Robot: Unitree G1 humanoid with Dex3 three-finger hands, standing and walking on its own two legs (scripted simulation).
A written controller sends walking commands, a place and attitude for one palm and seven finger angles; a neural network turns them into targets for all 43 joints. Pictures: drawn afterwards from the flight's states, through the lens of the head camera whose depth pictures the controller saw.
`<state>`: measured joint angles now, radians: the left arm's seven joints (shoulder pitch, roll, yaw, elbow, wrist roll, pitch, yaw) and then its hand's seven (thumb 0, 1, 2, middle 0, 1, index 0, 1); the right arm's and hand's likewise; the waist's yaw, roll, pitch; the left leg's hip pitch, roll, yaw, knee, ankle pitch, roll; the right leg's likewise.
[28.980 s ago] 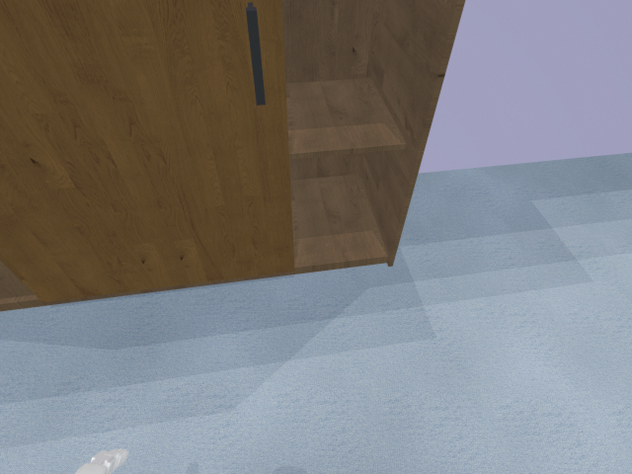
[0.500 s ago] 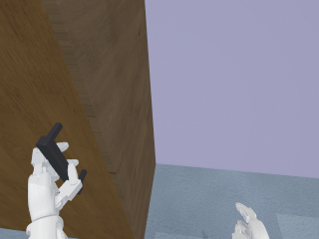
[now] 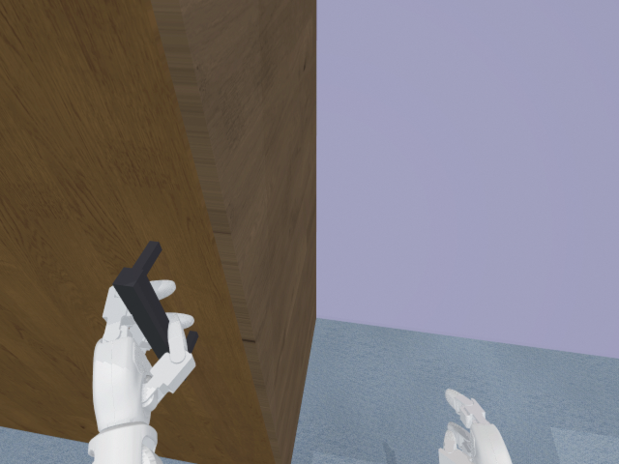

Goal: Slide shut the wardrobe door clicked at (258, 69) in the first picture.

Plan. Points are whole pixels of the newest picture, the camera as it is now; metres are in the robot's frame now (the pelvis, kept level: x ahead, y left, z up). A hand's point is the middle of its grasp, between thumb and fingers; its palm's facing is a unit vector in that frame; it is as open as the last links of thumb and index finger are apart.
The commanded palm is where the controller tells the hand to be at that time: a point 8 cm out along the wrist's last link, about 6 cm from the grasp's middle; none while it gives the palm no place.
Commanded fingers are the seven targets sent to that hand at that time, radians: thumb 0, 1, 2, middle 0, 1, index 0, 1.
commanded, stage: loosen the grip on the handle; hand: left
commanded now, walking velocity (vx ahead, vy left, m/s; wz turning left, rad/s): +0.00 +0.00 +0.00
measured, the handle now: (166, 316) +0.24 +0.20 +0.11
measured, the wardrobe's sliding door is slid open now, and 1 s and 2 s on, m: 0.00 0.00 0.00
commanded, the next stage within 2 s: slip the hand off the handle in 0.68 s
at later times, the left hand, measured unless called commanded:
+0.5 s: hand (176, 356) +0.20 +0.17 +0.11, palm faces +0.46 -0.89 -0.09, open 13.2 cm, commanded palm +0.14 +0.21 +0.11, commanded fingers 0.00 -0.55 0.20 -0.30 -1.22 -0.30 -1.22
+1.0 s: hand (158, 357) +0.20 +0.20 +0.09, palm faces +0.41 -0.91 -0.09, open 14.7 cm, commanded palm +0.15 +0.24 +0.10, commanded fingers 0.00 -0.55 0.20 -0.25 -1.15 -0.25 -1.15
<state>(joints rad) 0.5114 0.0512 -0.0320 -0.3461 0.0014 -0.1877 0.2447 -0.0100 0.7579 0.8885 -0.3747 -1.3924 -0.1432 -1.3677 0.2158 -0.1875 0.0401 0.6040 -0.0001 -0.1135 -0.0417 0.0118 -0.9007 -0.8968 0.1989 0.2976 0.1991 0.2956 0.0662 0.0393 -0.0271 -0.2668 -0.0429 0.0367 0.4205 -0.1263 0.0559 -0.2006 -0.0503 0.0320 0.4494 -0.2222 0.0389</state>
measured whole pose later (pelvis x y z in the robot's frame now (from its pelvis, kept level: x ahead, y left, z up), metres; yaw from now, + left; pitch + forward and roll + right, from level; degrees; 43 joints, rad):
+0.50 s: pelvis -0.05 -0.05 -0.02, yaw +3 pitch -6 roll +0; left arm 0.16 0.18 0.11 -0.13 -0.07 -0.05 0.22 -0.01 -0.33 0.32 -0.38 -1.34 -0.25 -1.30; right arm 0.18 -0.21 0.06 0.62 -0.02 -0.24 -0.04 0.01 -0.90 -0.90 0.20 0.30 0.20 0.30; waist 0.06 0.02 -0.01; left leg -0.40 -0.01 -0.04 0.70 -0.31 0.01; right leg -0.31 -0.02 -0.05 0.72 -0.32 -0.01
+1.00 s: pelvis -0.01 -0.03 -0.03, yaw +1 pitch -1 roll -1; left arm 0.33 0.22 0.19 -0.21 -0.16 -0.15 0.12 -0.02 -0.55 0.20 -0.32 -1.20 -0.25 -1.15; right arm 0.25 -0.23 0.03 0.65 -0.01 -0.29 -0.06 0.01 -0.90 -0.90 0.20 0.30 0.20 0.30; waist 0.06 0.02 -0.05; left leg -0.48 -0.01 -0.04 0.78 -0.28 0.01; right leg -0.39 0.00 -0.03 0.78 -0.37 0.00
